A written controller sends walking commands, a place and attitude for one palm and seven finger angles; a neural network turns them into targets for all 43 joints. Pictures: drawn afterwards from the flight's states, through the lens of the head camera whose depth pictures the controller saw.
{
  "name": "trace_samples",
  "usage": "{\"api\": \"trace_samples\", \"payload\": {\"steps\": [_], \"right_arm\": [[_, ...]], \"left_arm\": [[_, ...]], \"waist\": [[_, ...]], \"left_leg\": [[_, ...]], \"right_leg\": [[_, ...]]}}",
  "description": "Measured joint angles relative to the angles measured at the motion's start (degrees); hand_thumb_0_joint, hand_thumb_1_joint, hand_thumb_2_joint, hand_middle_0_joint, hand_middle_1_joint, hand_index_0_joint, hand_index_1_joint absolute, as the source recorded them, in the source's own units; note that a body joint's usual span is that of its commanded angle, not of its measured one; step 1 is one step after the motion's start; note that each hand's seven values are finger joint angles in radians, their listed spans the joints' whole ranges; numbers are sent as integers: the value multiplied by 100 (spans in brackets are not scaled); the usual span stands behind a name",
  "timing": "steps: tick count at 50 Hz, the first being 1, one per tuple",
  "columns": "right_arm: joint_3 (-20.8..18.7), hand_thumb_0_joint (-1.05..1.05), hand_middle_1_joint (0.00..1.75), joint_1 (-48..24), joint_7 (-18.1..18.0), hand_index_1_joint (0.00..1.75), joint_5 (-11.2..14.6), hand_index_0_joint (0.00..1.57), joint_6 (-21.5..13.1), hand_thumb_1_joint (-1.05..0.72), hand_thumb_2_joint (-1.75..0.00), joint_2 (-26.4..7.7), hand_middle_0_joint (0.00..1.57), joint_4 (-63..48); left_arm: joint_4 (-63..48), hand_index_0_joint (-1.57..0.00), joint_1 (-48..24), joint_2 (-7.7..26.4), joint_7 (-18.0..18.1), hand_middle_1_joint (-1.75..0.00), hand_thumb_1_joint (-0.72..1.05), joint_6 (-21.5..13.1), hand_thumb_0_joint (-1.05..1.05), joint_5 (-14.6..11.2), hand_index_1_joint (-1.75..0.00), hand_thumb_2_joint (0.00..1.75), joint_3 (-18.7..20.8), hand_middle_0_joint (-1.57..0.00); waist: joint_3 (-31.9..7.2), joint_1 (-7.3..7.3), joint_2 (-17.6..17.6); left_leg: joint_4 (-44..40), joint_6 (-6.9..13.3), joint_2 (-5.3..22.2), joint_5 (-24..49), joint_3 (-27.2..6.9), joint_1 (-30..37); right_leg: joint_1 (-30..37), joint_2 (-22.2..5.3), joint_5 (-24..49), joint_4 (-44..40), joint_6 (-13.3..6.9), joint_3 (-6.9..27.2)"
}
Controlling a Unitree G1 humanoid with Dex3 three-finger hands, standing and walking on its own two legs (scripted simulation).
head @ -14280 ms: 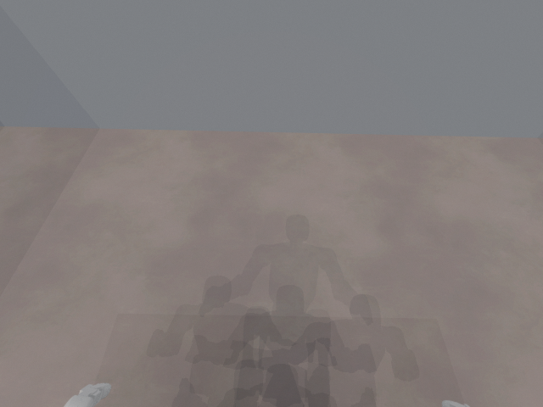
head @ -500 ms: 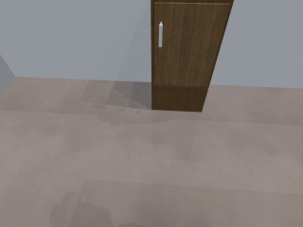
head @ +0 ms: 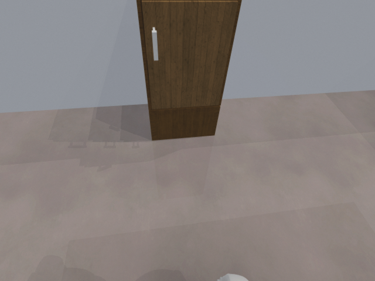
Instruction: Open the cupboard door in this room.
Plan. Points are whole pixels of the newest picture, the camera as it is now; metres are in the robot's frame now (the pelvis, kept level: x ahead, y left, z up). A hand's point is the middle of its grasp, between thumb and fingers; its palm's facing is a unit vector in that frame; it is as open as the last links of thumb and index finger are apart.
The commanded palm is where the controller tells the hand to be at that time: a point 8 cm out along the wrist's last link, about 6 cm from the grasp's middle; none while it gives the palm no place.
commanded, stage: walk to a spot facing it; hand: left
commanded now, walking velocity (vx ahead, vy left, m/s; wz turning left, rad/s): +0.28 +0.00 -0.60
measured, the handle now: (154, 44) +1.09 +0.22 -0.03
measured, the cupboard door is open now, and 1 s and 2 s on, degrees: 0 0 0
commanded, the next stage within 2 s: turn to face it in 0.50 s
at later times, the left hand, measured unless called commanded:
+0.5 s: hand (158, 215) +0.32 +0.10 -0.17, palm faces -0.26 -0.93 -0.25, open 7.3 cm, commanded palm none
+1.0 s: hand (158, 191) +0.41 +0.12 -0.18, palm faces -0.20 -0.96 -0.18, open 7.4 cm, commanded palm none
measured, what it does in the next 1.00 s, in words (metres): walks ahead, turning right: right foot, then left foot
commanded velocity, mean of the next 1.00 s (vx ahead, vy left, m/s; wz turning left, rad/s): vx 0.14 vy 0.00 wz -0.08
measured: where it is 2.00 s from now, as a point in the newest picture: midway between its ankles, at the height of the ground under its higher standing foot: (203, 278)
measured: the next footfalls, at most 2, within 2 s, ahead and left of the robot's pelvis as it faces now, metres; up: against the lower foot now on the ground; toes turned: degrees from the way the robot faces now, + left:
right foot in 0.30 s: +0.26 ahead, -0.12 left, +0.00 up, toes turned -19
left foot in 0.86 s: +0.45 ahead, +0.03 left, +0.00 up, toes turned -14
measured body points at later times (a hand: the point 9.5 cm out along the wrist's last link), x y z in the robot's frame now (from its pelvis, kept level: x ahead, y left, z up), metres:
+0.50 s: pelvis +0.19 -0.07 -0.01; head +0.24 -0.10 +0.43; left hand +0.34 +0.15 -0.15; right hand +0.19 -0.32 -0.17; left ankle +0.24 +0.12 -0.64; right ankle +0.23 -0.11 -0.74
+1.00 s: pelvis +0.34 -0.05 -0.01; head +0.36 -0.05 +0.44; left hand +0.42 +0.17 -0.17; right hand +0.37 -0.29 -0.15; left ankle +0.41 +0.04 -0.74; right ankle +0.26 -0.14 -0.69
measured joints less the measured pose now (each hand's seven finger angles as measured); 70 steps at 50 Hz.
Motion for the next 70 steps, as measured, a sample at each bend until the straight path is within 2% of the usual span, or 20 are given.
{"api": "trace_samples", "payload": {"steps": [3,6,11,14,15,16,18,20,21,26,32,37,42,44,48,52,60,65,68,70], "right_arm": [[79,0,29,190,8,29,10,20,-30,-91,-90,148,20,91],[123,0,29,373,22,29,3,20,-15,-91,-90,270,20,185],[109,0,30,588,49,30,-20,20,32,-91,-90,332,20,267],[59,0,30,713,98,30,25,21,110,-91,-90,288,20,352],[43,0,30,791,128,30,67,21,153,-91,-90,278,20,364],[32,0,30,732,145,30,108,21,223,-91,-90,221,21,374],[-5,1,30,410,122,30,151,21,347,-91,-90,80,21,281],[-41,1,30,54,115,29,121,20,370,-91,-90,-36,20,85],[-50,1,30,-139,116,29,93,20,371,-91,-90,-90,20,-21],[-81,1,29,-964,133,29,8,20,358,-91,-90,-293,20,-574],[-46,0,29,-1479,175,29,-15,20,385,-91,-90,-378,20,-792],[41,0,29,-1557,170,29,13,20,409,-91,-90,-351,20,-639],[178,0,29,-1338,179,29,65,20,390,-91,-90,-175,20,-284],[221,0,29,-1227,186,29,43,20,339,-91,-90,-35,20,-144],[242,0,30,-1054,120,29,96,20,312,-92,-90,111,20,-81],[117,-2,30,-924,78,30,52,21,413,-95,-90,-84,21,-145],[-62,-1,30,-519,167,30,-8,20,617,-92,-90,-272,20,-179],[-178,0,30,-366,195,30,2,20,725,-91,-90,-375,20,-280],[-270,0,30,-415,199,29,18,20,829,-91,-90,-495,20,-282],[-320,0,29,-446,224,29,-10,20,888,-91,-90,-578,20,-306]], "left_arm": [[-275,-19,-332,181,15,-30,91,-37,1,-3,-30,90,45,-19],[-492,-19,-644,250,4,-30,91,-17,0,-11,-30,90,46,-19],[-740,-19,-1150,138,-52,-30,91,-56,0,-28,-30,90,-76,-19],[-860,-19,-1259,65,-77,-30,91,-233,0,-25,-30,90,-179,-19],[-893,-19,-1220,75,-89,-30,91,-327,0,-18,-30,90,-219,-19],[-893,-19,-1200,46,-63,-30,91,-417,0,-38,-30,90,-233,-19],[-846,-20,-1150,-18,15,-30,91,-457,0,-126,-30,90,-275,-19],[-757,-20,-1034,-61,63,-30,91,-424,0,-180,-30,90,-315,-20],[-703,-20,-948,-81,85,-30,91,-419,0,-189,-30,90,-329,-20],[-435,-20,-502,-68,137,-30,93,-416,0,-129,-30,90,-272,-20],[-319,-20,-61,-23,122,-30,92,-464,0,-120,-30,90,-244,-20],[-257,-20,173,-80,245,-30,91,-493,0,-98,-30,90,-300,-20],[-61,-20,297,-179,336,-30,91,-460,0,-110,-30,90,-419,-20],[35,-20,276,-170,360,-30,91,-413,0,-148,-30,90,-440,-20],[75,-20,64,-252,405,-30,91,-253,0,-197,-30,90,-488,-20],[-84,-20,-305,-292,346,-30,91,-102,0,-166,-30,90,-409,-20],[-523,-20,-823,-6,312,-30,91,-19,0,-142,-30,90,-215,-20],[-749,-20,-905,93,313,-30,91,-105,0,-175,-30,90,-226,-20],[-808,-20,-863,16,334,-30,91,-132,0,-118,-30,90,-281,-20],[-819,-20,-758,-63,331,-30,91,-104,0,-115,-30,90,-317,-20]], "waist": [[89,9,-38],[196,-15,-43],[503,-180,33],[635,-188,10],[609,-166,-90],[625,-103,-95],[792,-137,-38],[880,-181,-6],[884,-169,-3],[698,-78,68],[412,158,176],[269,255,252],[124,264,208],[123,234,8],[281,204,-164],[397,22,-43],[383,-173,68],[306,-250,216],[344,-236,356],[310,-227,382]], "left_leg": [[-285,-72,30,-41,204,345],[-457,-163,80,-172,418,653],[-501,-376,183,-523,771,1095],[434,-493,376,-888,937,1095],[1273,-492,455,-928,879,860],[2461,-501,509,-1022,541,410],[4524,-429,407,-961,-328,-546],[5424,-420,364,-490,-791,-1367],[5496,-425,393,-282,-900,-1716],[4568,-540,556,251,-1234,-2868],[3664,-672,471,603,-1383,-3139],[2822,-600,212,544,-1250,-2727],[1180,-422,-142,827,-1000,-1695],[789,-112,-325,786,-940,-1343],[714,120,-485,591,-919,-1100],[458,158,-531,795,-1167,-1054],[296,-4,-607,1057,-1734,-1293],[608,-231,-698,1026,-2092,-1620],[1905,-250,-742,-208,-1989,-2079],[3014,-256,-744,-465,-1752,-2385]], "right_leg": [[-517,-132,397,453,69,6],[-772,-186,662,192,103,-146],[-506,3,670,-1551,-46,-636],[145,316,711,-2703,-284,-878],[436,320,989,-3010,-446,-882],[403,375,887,-2798,-632,-826],[532,498,421,-2503,-853,-737],[840,583,261,-2666,-861,-651],[980,617,302,-2812,-766,-575],[1438,733,410,-3418,-792,-145],[1782,758,320,-3762,-693,266],[2135,734,92,-3887,-573,332],[2537,694,-346,-3780,-418,153],[2475,548,-636,-3279,-301,70],[1709,292,-1446,-1409,149,48],[1091,91,-1349,-932,273,95],[758,16,-794,-1387,359,277],[1482,142,-299,-3129,316,205],[1534,111,98,-3160,16,7],[1621,-2,72,-3238,-56,-108]]}}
